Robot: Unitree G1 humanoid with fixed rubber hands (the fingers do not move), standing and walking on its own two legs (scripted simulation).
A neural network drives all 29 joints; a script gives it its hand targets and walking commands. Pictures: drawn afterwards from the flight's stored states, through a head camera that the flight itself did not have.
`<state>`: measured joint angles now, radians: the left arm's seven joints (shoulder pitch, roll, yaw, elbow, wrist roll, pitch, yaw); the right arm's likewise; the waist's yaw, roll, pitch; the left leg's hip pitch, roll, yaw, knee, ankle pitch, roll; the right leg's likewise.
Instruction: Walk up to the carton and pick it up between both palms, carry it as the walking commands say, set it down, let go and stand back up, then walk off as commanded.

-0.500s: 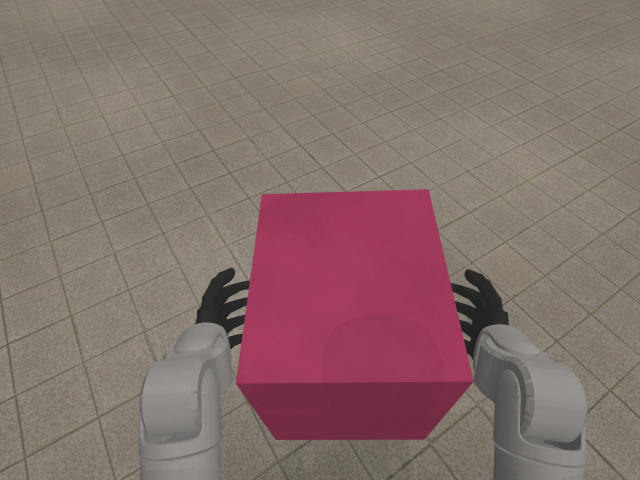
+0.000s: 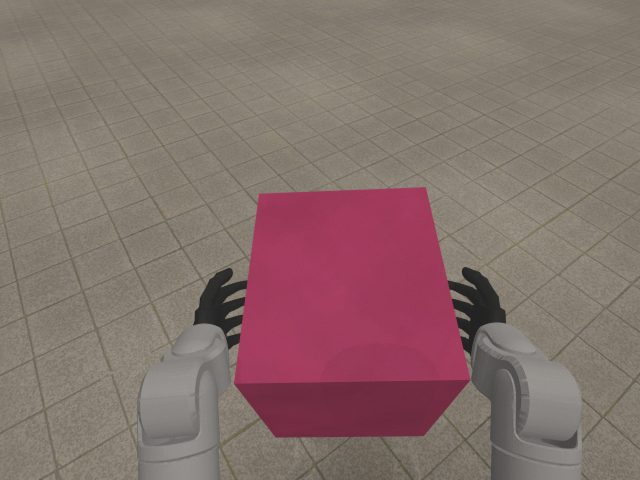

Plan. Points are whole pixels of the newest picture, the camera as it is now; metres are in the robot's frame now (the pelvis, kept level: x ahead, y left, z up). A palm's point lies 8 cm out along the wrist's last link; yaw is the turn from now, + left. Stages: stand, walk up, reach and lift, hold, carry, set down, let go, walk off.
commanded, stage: carry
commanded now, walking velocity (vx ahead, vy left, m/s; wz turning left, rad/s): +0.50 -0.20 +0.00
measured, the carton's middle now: (345, 321) +0.32 +0.00 +0.02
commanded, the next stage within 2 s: none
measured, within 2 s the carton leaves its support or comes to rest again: neither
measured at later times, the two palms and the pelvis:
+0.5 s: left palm (290, 166) +0.52 +0.09 +0.13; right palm (492, 173) +0.52 -0.21 +0.13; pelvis +0.26 -0.07 +0.04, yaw -1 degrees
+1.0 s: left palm (321, 131) +0.67 +0.04 +0.10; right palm (486, 129) +0.69 -0.26 +0.10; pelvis +0.41 -0.12 +0.03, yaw +3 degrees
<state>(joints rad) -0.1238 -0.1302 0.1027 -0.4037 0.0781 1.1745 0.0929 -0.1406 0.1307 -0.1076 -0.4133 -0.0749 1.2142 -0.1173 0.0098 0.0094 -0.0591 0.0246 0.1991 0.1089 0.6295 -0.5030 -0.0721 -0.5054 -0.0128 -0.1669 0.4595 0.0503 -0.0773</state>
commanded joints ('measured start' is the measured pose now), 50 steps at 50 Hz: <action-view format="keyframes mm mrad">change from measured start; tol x32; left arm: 1 -491 -884 -750 -107 -377 0 -232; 50 -466 -864 -770 -216 -420 -2 -237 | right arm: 1 -468 842 701 -71 418 -27 310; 50 -412 855 751 -171 405 -50 255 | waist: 1 18 -81 -428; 9 -31 -174 -451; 12 -49 279 -435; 30 6 -285 -343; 39 -18 186 -433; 50 -22 -166 -503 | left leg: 1 -683 -122 -52 545 -34 55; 9 -54 -101 -17 -241 319 111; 11 156 192 -448 -445 287 210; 19 314 114 -115 -237 1173 180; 30 -580 -180 55 -54 6 7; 39 145 -6 1 -41 1419 98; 42 -107 -102 94 87 1165 51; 45 -757 -242 105 127 -27 45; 50 -232 -221 127 -248 427 81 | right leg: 1 908 -333 445 -92 196 -183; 8 399 -245 192 -210 -293 -88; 14 -126 -27 214 372 -437 46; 22 243 26 22 -109 -125 88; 30 879 -289 260 75 1107 -75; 38 262 -57 29 52 -6 107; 45 1113 -251 282 187 1340 -70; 50 667 -149 100 302 1025 41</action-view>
